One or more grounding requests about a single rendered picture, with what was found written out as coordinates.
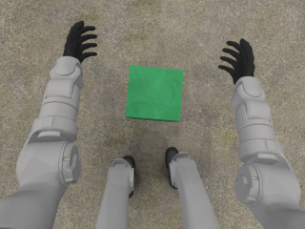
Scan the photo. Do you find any left robot hand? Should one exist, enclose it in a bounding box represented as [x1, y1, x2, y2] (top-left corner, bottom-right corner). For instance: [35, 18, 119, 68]
[63, 20, 97, 64]

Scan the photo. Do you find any robot right upper arm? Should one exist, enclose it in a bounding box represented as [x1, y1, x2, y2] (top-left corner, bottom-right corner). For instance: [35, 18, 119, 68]
[234, 162, 305, 229]

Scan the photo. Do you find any robot left foot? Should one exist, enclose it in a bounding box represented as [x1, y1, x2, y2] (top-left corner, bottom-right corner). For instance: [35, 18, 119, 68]
[123, 156, 135, 198]

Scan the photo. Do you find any carton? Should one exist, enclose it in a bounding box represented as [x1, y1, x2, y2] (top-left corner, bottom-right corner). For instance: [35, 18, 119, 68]
[125, 65, 184, 122]

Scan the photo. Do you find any left robot forearm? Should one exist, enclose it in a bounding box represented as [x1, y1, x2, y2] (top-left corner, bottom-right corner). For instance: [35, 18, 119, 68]
[16, 56, 84, 184]

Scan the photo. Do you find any right robot forearm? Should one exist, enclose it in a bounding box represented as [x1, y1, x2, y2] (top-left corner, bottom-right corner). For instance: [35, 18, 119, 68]
[231, 76, 301, 202]

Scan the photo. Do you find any robot left upper arm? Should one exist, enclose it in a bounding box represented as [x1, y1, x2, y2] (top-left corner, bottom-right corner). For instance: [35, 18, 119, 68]
[0, 141, 82, 229]

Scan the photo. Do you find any robot right shin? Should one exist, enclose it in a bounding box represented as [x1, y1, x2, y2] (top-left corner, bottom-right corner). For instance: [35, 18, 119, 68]
[172, 152, 197, 168]

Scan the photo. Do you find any right robot hand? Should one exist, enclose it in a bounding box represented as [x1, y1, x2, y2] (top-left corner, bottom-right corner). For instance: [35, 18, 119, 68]
[218, 38, 255, 85]

